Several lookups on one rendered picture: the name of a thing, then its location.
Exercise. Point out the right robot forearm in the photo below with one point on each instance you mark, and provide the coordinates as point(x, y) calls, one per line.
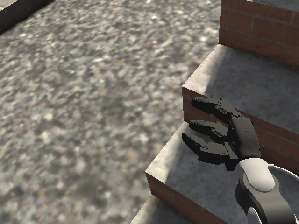
point(258, 192)

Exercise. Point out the robot right hand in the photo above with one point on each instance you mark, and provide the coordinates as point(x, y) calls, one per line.
point(236, 143)

